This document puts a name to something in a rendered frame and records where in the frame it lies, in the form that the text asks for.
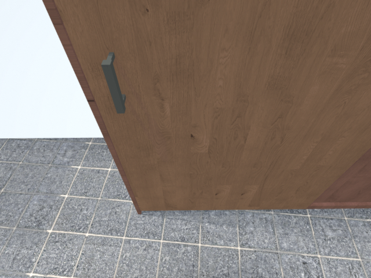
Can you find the wardrobe door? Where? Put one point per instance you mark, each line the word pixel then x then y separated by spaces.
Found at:
pixel 230 104
pixel 354 185

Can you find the handle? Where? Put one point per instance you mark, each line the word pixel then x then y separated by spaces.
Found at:
pixel 113 85

